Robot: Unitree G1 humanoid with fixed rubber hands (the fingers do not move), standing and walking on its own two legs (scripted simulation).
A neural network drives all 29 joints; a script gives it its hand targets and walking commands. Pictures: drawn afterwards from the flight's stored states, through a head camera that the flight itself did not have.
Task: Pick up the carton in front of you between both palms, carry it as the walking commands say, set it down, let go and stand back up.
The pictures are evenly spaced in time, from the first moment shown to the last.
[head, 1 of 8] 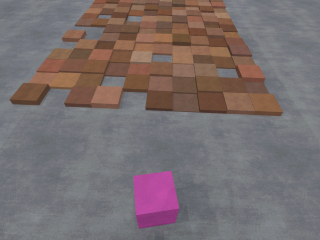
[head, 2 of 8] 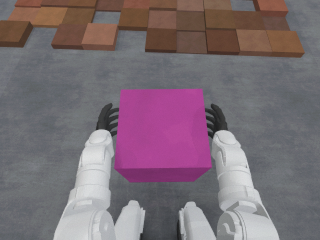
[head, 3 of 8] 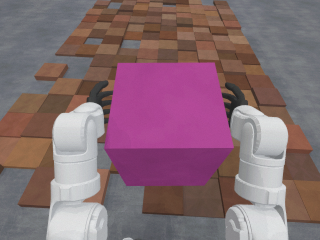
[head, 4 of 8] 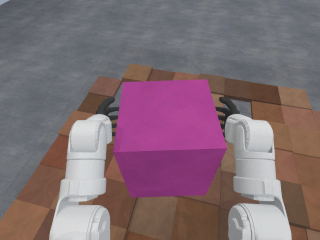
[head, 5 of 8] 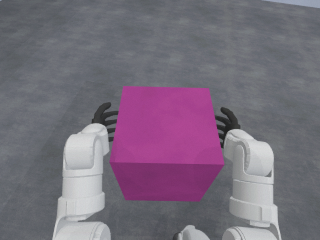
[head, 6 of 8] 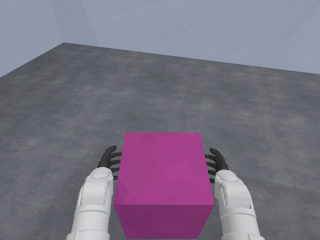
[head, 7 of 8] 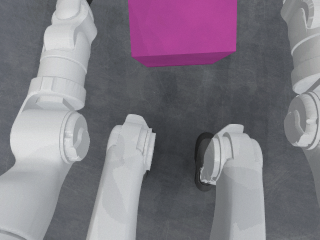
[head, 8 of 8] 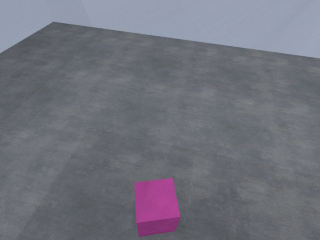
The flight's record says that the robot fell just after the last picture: no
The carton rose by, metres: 0.78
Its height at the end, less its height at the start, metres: +0.00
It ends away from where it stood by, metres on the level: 6.91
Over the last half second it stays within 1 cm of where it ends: yes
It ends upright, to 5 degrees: yes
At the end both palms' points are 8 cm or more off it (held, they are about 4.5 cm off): yes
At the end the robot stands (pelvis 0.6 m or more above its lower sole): yes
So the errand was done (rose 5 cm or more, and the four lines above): yes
